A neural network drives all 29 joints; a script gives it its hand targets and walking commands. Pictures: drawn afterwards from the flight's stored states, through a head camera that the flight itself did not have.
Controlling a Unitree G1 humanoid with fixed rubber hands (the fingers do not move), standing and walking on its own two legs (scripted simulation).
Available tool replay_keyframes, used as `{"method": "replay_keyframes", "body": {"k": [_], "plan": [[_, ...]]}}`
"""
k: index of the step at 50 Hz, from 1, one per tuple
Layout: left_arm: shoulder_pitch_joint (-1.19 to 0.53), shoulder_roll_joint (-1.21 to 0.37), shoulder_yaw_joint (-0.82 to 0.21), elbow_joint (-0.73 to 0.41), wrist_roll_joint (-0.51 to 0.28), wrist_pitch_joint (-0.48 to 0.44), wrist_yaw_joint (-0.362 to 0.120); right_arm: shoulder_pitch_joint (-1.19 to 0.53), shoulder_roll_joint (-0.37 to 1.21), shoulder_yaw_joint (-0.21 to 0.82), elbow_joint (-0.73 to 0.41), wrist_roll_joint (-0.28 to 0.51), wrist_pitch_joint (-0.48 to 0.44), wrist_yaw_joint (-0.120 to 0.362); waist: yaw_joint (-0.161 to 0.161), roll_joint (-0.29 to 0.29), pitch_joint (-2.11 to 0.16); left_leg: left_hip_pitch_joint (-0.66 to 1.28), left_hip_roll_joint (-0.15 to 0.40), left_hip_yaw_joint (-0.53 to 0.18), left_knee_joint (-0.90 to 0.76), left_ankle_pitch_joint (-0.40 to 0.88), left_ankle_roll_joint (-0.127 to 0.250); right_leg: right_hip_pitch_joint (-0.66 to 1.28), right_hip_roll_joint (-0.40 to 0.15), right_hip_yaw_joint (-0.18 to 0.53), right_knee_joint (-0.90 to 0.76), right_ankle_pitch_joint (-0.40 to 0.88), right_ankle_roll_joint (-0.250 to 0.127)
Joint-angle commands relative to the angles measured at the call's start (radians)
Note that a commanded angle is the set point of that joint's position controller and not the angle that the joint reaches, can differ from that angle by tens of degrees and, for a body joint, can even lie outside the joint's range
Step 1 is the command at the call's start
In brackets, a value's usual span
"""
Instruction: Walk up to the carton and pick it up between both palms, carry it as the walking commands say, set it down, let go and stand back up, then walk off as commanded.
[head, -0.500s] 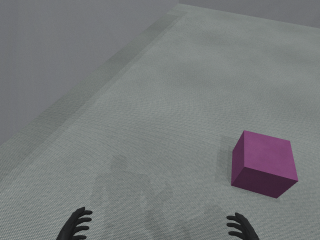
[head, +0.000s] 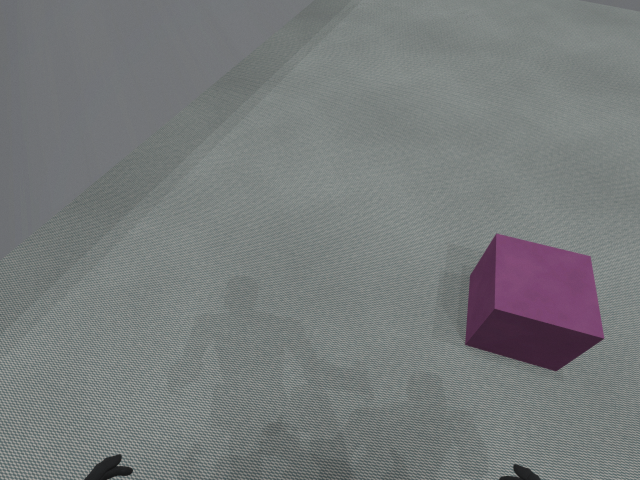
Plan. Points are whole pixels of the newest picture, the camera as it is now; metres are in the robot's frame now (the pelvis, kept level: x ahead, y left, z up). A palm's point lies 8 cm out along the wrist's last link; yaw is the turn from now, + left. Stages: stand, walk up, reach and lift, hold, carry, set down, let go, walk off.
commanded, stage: stand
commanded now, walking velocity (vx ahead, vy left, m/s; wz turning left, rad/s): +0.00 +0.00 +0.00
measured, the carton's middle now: (526, 301) +0.72 -0.68 -0.62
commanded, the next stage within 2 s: walk up in 1.50 s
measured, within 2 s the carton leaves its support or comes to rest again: neither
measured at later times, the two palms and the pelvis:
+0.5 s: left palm out of the picture +0.11 +0.29 -0.09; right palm out of the picture +0.11 -0.28 -0.10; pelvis +0.01 +0.00 +0.02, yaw +0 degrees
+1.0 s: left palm out of the picture +0.09 +0.28 -0.09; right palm out of the picture +0.08 -0.29 -0.09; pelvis +0.00 +0.00 +0.03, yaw +0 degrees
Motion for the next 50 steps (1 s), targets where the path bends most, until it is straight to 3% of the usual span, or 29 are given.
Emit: {"method": "replay_keyframes", "body": {"k": [1, 8, 10, 11, 12, 20, 22, 24, 25, 26, 27, 32, 34, 41, 43, 45, 50], "plan": [[-0.036, 0.189, 0.054, -0.07, -0.006, -0.033, 0.011, -0.035, -0.214, -0.044, -0.058, 0.002, -0.03, -0.014, 0.001, -0.004, -0.173, 0.085, 0.074, -0.09, -0.128, 0.314, 0.073, 0.056, -0.089, 0.106, -0.138, 0.321, -0.075], [-0.082, 0.196, 0.046, -0.013, -0.007, -0.027, 0.012, -0.079, -0.199, -0.034, -0.008, 0.002, -0.03, -0.012, 0.005, -0.004, -0.159, 0.099, 0.08, -0.09, -0.196, 0.32, 0.068, 0.095, -0.086, 0.088, -0.184, 0.317, -0.061], [-0.073, 0.192, 0.039, 0.002, -0.013, -0.031, 0.011, -0.083, -0.201, -0.03, 0.012, 0.004, -0.025, -0.013, 0.009, 0.025, -0.138, 0.111, 0.087, -0.104, -0.229, 0.34, 0.068, 0.105, -0.087, 0.099, -0.209, 0.326, -0.058], [-0.089, 0.193, 0.039, 0.007, -0.012, -0.031, 0.012, -0.096, -0.206, -0.032, 0.018, 0.009, -0.027, -0.011, 0.004, -0.018, -0.152, 0.125, 0.089, -0.095, -0.222, 0.354, 0.062, 0.117, -0.093, 0.094, -0.217, 0.36, -0.057], [-0.097, 0.19, 0.037, 0.013, -0.007, -0.031, 0.012, -0.088, -0.201, -0.03, 0.024, 0.008, -0.028, -0.011, 0.002, -0.022, -0.179, 0.146, 0.083, -0.087, -0.228, 0.363, 0.06, 0.143, -0.097, 0.094, -0.228, 0.363, -0.056], [-0.113, 0.194, 0.035, 0.073, -0.011, -0.027, 0.011, -0.113, -0.2, -0.028, 0.078, 0.009, -0.027, -0.01, 0.004, 0.021, -0.154, 0.198, 0.098, -0.084, -0.318, 0.429, 0.047, 0.18, -0.1, 0.09, -0.292, 0.39, -0.043], [-0.113, 0.197, 0.037, 0.086, -0.008, -0.024, 0.013, -0.113, -0.2, -0.024, 0.095, 0.01, -0.026, -0.011, 0.005, -0.011, -0.154, 0.211, 0.098, -0.087, -0.336, 0.427, 0.043, 0.193, -0.104, 0.089, -0.312, 0.395, -0.04], [-0.108, 0.183, 0.034, 0.093, -0.01, -0.021, 0.011, -0.106, -0.205, -0.028, 0.106, 0.009, -0.031, -0.012, 0.005, 0.021, -0.148, 0.213, 0.101, -0.086, -0.344, 0.428, 0.044, 0.208, -0.11, 0.084, -0.324, 0.404, -0.039], [-0.105, 0.199, 0.036, 0.111, -0.012, -0.021, 0.012, -0.098, -0.196, -0.024, 0.118, 0.011, -0.029, -0.011, 0.005, -0.015, -0.155, 0.228, 0.102, -0.088, -0.355, 0.431, 0.039, 0.22, -0.109, 0.087, -0.332, 0.404, -0.038], [-0.118, 0.189, 0.035, 0.11, -0.011, -0.021, 0.01, -0.112, -0.207, -0.026, 0.122, 0.011, -0.027, -0.013, 0.007, 0.01, -0.15, 0.223, 0.108, -0.087, -0.359, 0.453, 0.042, 0.217, -0.111, 0.089, -0.339, 0.404, -0.037], [-0.122, 0.186, 0.035, 0.109, -0.007, -0.023, 0.011, -0.11, -0.206, -0.026, 0.125, 0.012, -0.025, -0.014, 0.003, -0.001, -0.148, 0.237, 0.106, -0.085, -0.359, 0.465, 0.038, 0.211, -0.112, 0.086, -0.343, 0.417, -0.037], [-0.131, 0.198, 0.04, 0.128, -0.004, -0.02, 0.01, -0.114, -0.201, -0.023, 0.137, 0.01, -0.027, -0.013, -0.002, -0.011, -0.147, 0.247, 0.107, -0.079, -0.38, 0.425, 0.031, 0.219, -0.109, 0.083, -0.363, 0.399, -0.029], [-0.132, 0.197, 0.038, 0.135, -0.01, -0.018, 0.014, -0.123, -0.206, -0.024, 0.146, 0.008, -0.024, -0.011, -0.004, 0.023, -0.141, 0.249, 0.106, -0.074, -0.391, 0.415, 0.028, 0.221, -0.114, 0.087, -0.375, 0.393, -0.027], [-0.119, 0.211, 0.042, 0.157, -0.012, -0.018, 0.014, -0.122, -0.214, -0.028, 0.162, 0.011, -0.022, -0.01, 0.006, -0.025, -0.123, 0.248, 0.113, -0.091, -0.41, 0.42, 0.031, 0.219, -0.115, 0.086, -0.394, 0.385, -0.027], [-0.141, 0.195, 0.039, 0.147, -0.005, -0.02, 0.012, -0.122, -0.213, -0.029, 0.16, 0.009, -0.021, -0.013, 0.002, 0.02, -0.12, 0.243, 0.11, -0.079, -0.412, 0.392, 0.025, 0.217, -0.121, 0.099, -0.397, 0.358, -0.03], [-0.135, 0.209, 0.041, 0.149, -0.009, -0.024, 0.011, -0.111, -0.198, -0.025, 0.169, 0.01, -0.019, -0.009, 0.003, -0.022, -0.122, 0.247, 0.112, -0.083, -0.417, 0.382, 0.026, 0.213, -0.114, 0.087, -0.406, 0.346, -0.027], [-0.126, 0.205, 0.041, 0.166, -0.011, -0.023, 0.011, -0.111, -0.218, -0.03, 0.17, 0.013, -0.022, -0.009, -0.002, 0.003, -0.12, 0.242, 0.114, -0.087, -0.42, 0.354, 0.032, 0.217, -0.127, 0.105, -0.417, 0.353, -0.031]]}}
